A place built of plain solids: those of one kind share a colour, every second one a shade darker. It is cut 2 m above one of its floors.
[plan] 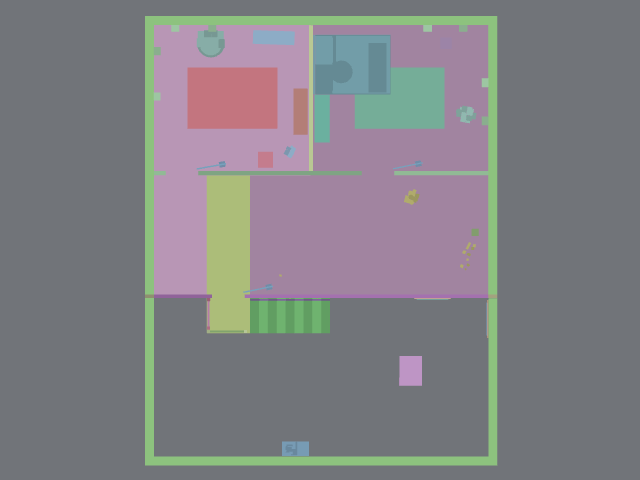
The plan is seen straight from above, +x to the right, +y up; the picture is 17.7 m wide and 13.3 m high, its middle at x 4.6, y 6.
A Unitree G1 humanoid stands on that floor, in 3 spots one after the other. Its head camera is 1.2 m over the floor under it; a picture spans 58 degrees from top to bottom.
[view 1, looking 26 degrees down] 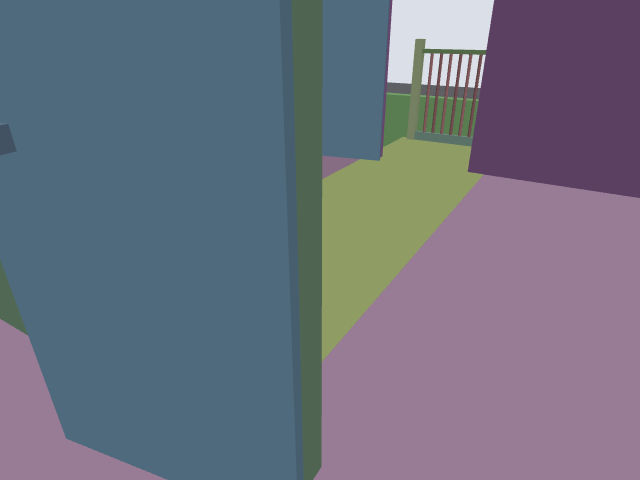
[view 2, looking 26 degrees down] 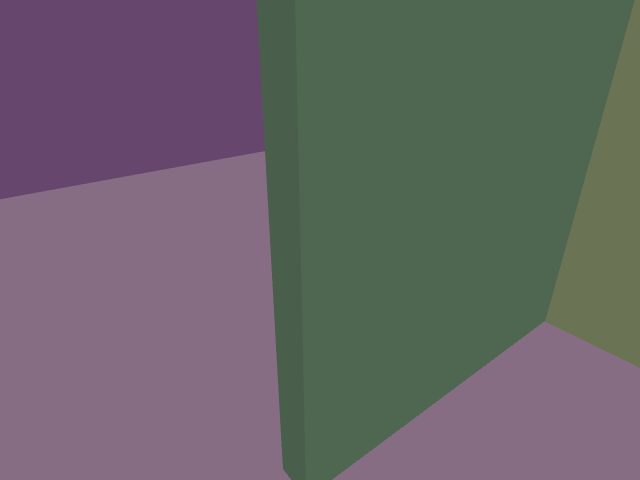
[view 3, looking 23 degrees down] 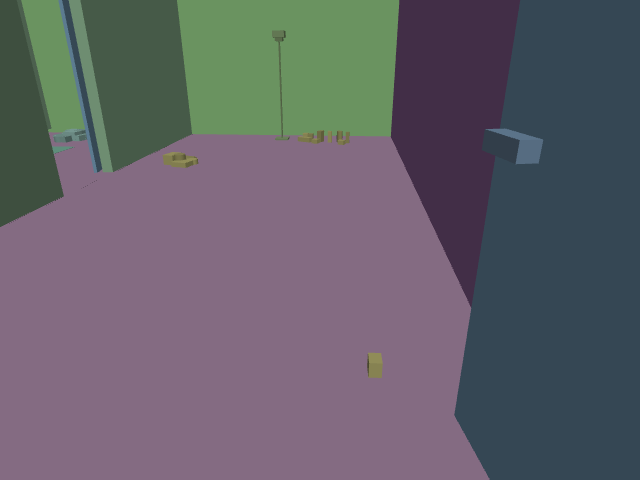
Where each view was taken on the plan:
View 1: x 0.78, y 8.55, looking -59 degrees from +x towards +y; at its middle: upper_partition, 0.97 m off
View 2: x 6.21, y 8.55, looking -128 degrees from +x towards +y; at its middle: upper_partition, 0.90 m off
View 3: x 2.06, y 5.14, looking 4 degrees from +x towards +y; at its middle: upper_floor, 3.07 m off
